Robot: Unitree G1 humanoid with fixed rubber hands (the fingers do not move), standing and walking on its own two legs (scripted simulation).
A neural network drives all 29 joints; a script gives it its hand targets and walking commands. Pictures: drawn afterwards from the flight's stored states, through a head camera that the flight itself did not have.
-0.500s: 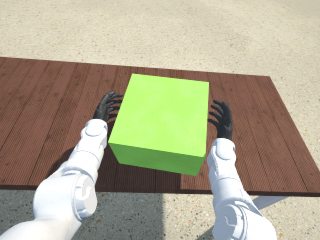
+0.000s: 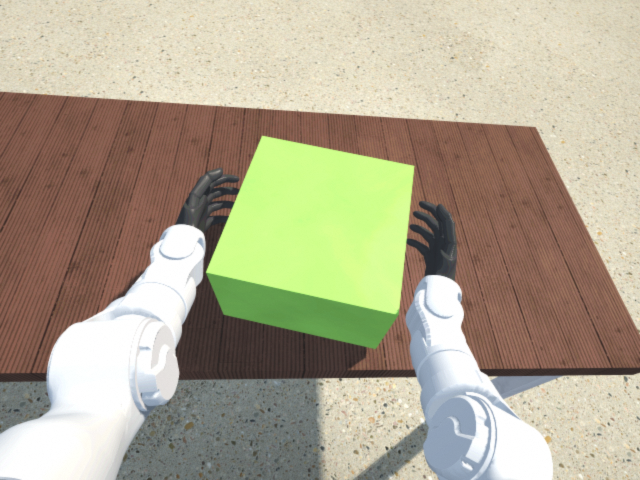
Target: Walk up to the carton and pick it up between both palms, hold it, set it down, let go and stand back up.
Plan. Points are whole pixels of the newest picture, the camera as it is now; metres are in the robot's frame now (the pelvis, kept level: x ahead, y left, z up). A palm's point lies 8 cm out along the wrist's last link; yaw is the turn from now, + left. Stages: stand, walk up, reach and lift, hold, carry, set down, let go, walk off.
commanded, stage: set down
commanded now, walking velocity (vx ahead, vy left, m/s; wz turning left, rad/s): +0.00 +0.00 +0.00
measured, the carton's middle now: (318, 240) +0.46 -0.04 -0.03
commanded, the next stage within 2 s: none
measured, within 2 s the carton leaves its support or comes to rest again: rests again in 0.16 s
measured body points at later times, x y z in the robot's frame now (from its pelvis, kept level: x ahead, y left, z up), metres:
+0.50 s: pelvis -0.01 +0.00 -0.01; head +0.11 +0.02 +0.43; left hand +0.48 +0.11 +0.01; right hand +0.39 -0.21 +0.01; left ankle -0.03 +0.10 -0.74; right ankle -0.01 -0.14 -0.74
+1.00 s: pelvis -0.01 +0.00 -0.01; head +0.12 +0.02 +0.42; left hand +0.48 +0.11 +0.01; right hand +0.39 -0.21 +0.01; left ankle -0.03 +0.10 -0.74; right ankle -0.01 -0.14 -0.74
